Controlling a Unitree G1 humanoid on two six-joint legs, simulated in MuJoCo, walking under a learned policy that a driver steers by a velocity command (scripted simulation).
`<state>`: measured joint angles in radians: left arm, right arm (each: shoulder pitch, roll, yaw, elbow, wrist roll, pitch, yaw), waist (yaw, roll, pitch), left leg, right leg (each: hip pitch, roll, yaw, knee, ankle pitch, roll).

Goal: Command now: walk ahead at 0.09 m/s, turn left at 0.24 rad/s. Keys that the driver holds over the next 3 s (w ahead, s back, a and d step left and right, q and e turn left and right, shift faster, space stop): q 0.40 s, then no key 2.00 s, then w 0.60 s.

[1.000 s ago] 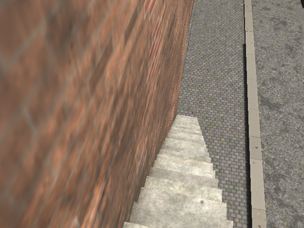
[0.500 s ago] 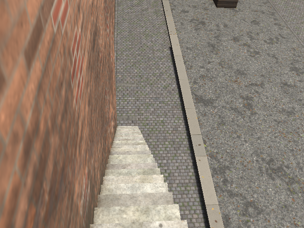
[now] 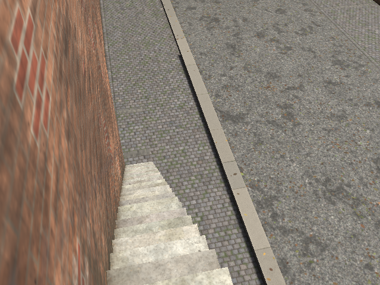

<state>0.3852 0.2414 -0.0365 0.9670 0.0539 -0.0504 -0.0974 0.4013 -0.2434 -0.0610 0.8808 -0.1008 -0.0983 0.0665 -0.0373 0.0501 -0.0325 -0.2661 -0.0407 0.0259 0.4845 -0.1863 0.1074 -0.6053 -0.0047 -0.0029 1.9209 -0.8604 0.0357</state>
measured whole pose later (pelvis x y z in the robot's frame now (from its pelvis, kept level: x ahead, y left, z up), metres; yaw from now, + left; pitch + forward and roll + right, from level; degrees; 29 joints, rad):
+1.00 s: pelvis +0.12 -0.06 -0.04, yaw +16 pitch +4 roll +1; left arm 0.12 0.26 -0.09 0.74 0.02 -0.07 -0.05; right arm 0.10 -0.20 0.09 0.82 -0.02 -0.07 0.11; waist 0.06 -0.05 -0.01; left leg -0.44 -0.06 -0.04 0.79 -0.43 0.00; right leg -0.45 0.00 -0.01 0.88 -0.44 -0.01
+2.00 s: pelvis +0.09 -0.10 +0.00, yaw +13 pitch -1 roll +0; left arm 0.12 0.17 -0.02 0.93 0.05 0.02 -0.02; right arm 0.30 -0.16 0.02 1.10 0.03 0.03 -0.03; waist -0.05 -0.01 -0.01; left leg -0.18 0.05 -0.02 0.35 -0.16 -0.06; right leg -0.17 0.08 0.00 0.36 -0.17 -0.07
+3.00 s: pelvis +0.23 -0.07 -0.10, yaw +15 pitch +4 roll +0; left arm 0.14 0.23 0.01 0.79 0.07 -0.11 -0.03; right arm 0.64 -0.09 0.02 1.06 -0.15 -0.14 0.00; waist -0.14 -0.02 -0.08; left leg -0.37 0.06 -0.01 1.10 -0.81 -0.02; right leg -0.59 -0.04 0.04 0.82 0.24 -0.01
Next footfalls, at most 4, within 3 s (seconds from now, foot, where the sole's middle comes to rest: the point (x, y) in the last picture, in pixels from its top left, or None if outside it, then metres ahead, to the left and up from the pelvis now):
0.56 right None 0.16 -0.15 -0.78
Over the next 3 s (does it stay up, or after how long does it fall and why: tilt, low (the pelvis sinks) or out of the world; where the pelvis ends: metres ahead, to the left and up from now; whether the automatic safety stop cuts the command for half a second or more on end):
stays up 0.23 -0.07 -0.10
